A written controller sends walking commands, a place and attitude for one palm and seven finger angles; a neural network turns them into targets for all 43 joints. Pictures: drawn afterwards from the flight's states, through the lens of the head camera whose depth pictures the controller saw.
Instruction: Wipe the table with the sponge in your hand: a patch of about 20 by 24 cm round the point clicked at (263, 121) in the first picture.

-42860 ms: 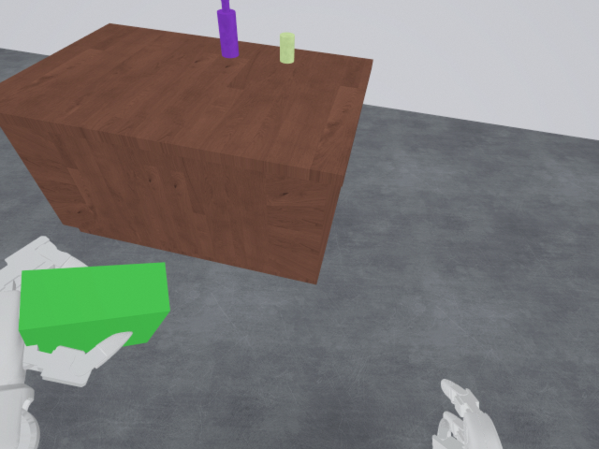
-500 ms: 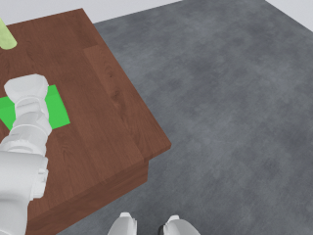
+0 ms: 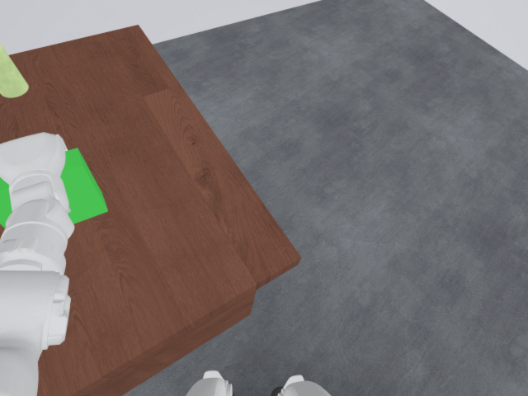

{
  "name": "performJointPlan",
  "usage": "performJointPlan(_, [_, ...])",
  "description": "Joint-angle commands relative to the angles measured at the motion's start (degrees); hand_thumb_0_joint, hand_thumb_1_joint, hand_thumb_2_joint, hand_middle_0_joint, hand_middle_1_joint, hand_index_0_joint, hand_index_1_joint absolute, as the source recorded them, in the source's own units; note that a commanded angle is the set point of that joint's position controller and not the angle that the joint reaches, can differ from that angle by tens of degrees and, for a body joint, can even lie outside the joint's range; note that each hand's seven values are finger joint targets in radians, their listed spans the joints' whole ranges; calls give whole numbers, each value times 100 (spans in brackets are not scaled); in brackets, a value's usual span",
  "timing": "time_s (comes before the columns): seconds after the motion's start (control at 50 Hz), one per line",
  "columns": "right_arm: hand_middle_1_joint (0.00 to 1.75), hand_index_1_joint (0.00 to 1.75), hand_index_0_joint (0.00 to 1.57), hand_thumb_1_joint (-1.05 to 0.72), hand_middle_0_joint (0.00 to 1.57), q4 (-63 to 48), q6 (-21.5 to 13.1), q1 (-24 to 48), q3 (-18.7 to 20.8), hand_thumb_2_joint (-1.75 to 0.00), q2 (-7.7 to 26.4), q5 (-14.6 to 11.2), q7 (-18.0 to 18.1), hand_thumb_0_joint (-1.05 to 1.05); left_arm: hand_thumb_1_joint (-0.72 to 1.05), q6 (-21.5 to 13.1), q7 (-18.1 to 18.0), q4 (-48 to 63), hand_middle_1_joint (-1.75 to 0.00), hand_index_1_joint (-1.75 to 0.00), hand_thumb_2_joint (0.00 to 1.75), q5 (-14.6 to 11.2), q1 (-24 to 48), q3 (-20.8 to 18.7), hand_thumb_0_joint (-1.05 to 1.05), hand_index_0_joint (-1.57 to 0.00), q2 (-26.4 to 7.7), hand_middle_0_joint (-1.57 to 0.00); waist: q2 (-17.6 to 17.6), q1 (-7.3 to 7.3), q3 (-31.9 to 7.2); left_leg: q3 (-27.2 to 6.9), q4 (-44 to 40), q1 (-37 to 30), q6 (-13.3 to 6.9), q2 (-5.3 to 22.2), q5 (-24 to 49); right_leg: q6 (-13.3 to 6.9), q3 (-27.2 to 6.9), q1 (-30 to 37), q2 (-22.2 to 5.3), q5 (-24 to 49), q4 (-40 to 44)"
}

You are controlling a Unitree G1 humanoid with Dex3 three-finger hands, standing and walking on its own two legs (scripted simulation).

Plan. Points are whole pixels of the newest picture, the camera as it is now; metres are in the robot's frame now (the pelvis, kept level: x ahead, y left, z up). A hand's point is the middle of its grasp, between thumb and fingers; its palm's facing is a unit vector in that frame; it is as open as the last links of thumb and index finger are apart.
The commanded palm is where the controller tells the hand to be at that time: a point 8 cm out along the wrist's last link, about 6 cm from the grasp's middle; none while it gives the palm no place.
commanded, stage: slide back across to the first lane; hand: left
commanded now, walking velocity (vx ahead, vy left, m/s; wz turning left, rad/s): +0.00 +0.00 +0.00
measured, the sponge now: (53, 203) +0.43 +0.33 -0.03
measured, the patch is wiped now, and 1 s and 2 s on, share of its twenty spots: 1.00 1.00 1.00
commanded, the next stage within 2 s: wipe back along the first lane in 0.34 s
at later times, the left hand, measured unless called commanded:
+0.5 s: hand (17, 196) +0.42 +0.37 +0.01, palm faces -0.15 -0.03 -0.99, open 9.1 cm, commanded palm +0.40 +0.35 +0.05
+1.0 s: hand (18, 219) +0.39 +0.35 +0.00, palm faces -0.10 -0.01 -0.99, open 9.1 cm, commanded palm +0.35 +0.33 +0.04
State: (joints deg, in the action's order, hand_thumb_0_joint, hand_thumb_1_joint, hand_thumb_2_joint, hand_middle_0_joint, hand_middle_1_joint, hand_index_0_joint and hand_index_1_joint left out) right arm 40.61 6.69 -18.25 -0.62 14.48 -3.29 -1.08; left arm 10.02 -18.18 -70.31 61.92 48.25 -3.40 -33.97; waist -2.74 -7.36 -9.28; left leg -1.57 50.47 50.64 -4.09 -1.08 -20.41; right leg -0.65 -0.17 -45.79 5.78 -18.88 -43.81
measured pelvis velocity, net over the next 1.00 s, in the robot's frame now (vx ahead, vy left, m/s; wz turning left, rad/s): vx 0.03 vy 0.01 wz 0.02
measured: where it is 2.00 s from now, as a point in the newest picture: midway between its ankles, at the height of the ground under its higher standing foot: outside the picture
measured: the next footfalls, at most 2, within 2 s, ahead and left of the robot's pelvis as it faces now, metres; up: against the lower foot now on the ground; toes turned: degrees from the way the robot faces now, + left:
none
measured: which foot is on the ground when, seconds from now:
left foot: down 0.00-1.00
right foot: down 0.00-1.00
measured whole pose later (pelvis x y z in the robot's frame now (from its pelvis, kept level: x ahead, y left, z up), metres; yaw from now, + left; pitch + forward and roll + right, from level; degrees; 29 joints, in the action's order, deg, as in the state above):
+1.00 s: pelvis +0.03 +0.01 +0.02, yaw +1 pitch +16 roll -4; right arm 39.5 11.2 -14.2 1.8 14.6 -4.3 -1.8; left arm 8.5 -19.8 -51.2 58.4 26.4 -1.2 -30.2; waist -2.4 -1.7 -9.7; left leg -1.7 45.7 39.9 -4.6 -2.1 -21.5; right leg -0.5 -0.5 -34.8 4.7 -20.0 -38.8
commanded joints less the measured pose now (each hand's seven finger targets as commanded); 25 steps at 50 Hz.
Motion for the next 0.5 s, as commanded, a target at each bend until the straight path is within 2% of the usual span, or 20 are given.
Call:
performJointPlan(0.0, [30,30,20,-90,20,-420,-92,-387,398,-90,1114,45,-5,0,10,196,-80,572,-160,-160,130,104,1026,-77,0,-120,-1587,-120,-289,351,-1942,-381,-792,-2229,161,171,1478,-330,234,731,-18,768,610])
performJointPlan(0.02, [30,30,20,-90,20,-431,-94,-335,400,-90,1102,38,11,0,10,132,-43,724,-160,-160,130,71,1122,-74,0,-120,-1553,-120,-368,330,-1995,-446,-809,-2378,202,208,1712,-345,239,701,-30,882,566])
performJointPlan(0.04, [30,30,20,-90,20,-378,-67,-383,424,-90,1121,42,5,0,10,110,-44,682,-160,-160,130,116,1047,-84,0,-120,-1572,-120,-409,344,-1880,-466,-796,-2450,226,212,1798,-349,259,613,-21,875,564])
performJointPlan(0.06, [30,30,20,-90,20,-400,-43,-369,439,-90,1115,49,-5,0,10,98,-34,693,-160,-160,130,116,864,-45,0,-120,-1464,-120,-335,357,-1865,-452,-786,-2487,221,205,1883,-348,265,645,-12,927,585])
performJointPlan(0.1, [30,30,20,-90,20,-404,13,-339,451,-90,1129,59,-22,0,10,57,-54,764,-160,-160,130,122,672,-179,0,-120,-1570,-120,-232,408,-1880,-410,-760,-2462,210,184,2070,-352,236,819,-20,1153,600])
performJointPlan(0.12, [30,30,20,-90,20,-425,11,-258,452,-90,1106,53,-19,0,10,-5,-51,925,-160,-160,130,89,688,-278,0,-120,-1631,-120,-436,480,-1945,-421,-764,-2587,261,203,2387,-379,224,850,-41,1310,550])
performJointPlan(0.14, [30,30,20,-90,20,-415,40,-306,469,-90,1117,68,-38,0,10,-35,-67,969,-160,-160,130,111,517,-273,0,-120,-1607,-120,-477,508,-1983,-416,-725,-2664,272,191,2557,-378,232,888,-28,1418,530])
performJointPlan(0.16, [30,30,20,-90,20,-409,83,-285,473,-90,1121,72,-58,0,10,-16,-78,853,-160,-160,130,128,265,-349,0,-120,-1650,-120,-363,548,-1903,-404,-716,-2601,272,176,2587,-379,238,939,-25,1438,539])
performJointPlan(0.2, [30,30,20,-90,20,-440,137,-219,469,-90,1136,61,-76,0,10,-7,-95,922,-160,-160,130,162,334,-318,0,-120,-1681,-120,-268,505,-1762,-335,-736,-2418,224,135,2411,-370,197,1086,-39,1541,587])
performJointPlan(0.22, [30,30,20,-90,20,-450,132,-161,456,-90,1125,60,-64,0,10,-41,-89,1025,-160,-160,130,112,397,-418,0,-120,-1753,-120,-269,545,-1848,-346,-754,-2465,226,149,2587,-381,184,1171,-60,1683,564])
performJointPlan(0.28, [30,30,20,-90,20,-447,203,-171,459,-90,1161,49,-68,0,10,-21,-73,927,-160,-160,130,182,297,-467,0,-120,-1937,-120,-160,545,-1809,-301,-759,-2328,194,91,2447,-371,153,1347,-74,1757,596])
performJointPlan(0.3, [30,30,20,-90,20,-458,213,-154,464,-90,1144,44,-73,0,10,-19,-59,923,-160,-160,130,169,152,-455,0,-120,-1879,-120,-190,576,-1845,-271,-758,-2357,178,79,2492,-370,135,1431,-81,1849,615])
performJointPlan(0.32, [30,30,20,-90,20,-479,196,-116,463,-90,1118,38,-59,0,10,-83,-8,1104,-160,-160,130,150,357,-351,0,-120,-1752,-120,-364,527,-1859,-307,-767,-2521,215,129,2758,-383,146,1362,-92,1963,590])
performJointPlan(0.36, [30,30,20,-90,20,-455,217,-190,511,-90,1122,42,-68,0,10,-103,46,1092,-160,-160,130,137,66,-274,0,-120,-1595,-120,-270,525,-1954,-315,-698,-2693,218,138,2959,-363,159,1355,-68,2018,610])
performJointPlan(0.4, [30,30,20,-90,20,-467,232,-182,520,-90,1122,24,-58,0,10,-162,99,1166,-160,-160,130,94,35,-243,0,-120,-1550,-120,-124,484,-1901,-273,-701,-2623,175,119,2855,-348,116,1491,-79,2160,676])
performJointPlan(0.42, [30,30,20,-90,20,-485,208,-126,514,-90,1085,10,-33,0,10,-243,152,1376,-160,-160,130,20,164,-185,0,-120,-1434,-120,-293,475,-1936,-302,-738,-2757,196,148,3051,-357,108,1464,-97,2225,680])
performJointPlan(0.44, [30,30,20,-90,20,-436,212,-185,538,-90,1110,12,-36,0,10,-281,161,1369,-160,-160,130,67,36,-198,0,-120,-1473,-120,-349,492,-1931,-336,-710,-2847,206,155,3080,-359,127,1396,-84,2136,668])
performJointPlan(0.46, [30,30,20,-90,20,-461,220,-176,543,-90,1084,11,-33,0,10,-299,185,1354,-160,-160,130,56,-148,-46,0,-120,-1241,-120,-251,456,-1845,-333,-708,-2846,198,151,3076,-354,144,1363,-70,2091,698])
performJointPlan(0.48, [30,30,20,-90,20,-450,229,-147,548,-90,1089,6,-48,0,10,-314,184,1353,-160,-160,130,34,-304,-129,0,-120,-1272,-120,-198,502,-1826,-312,-729,-2793,190,148,2979,-358,139,1415,-73,2104,719])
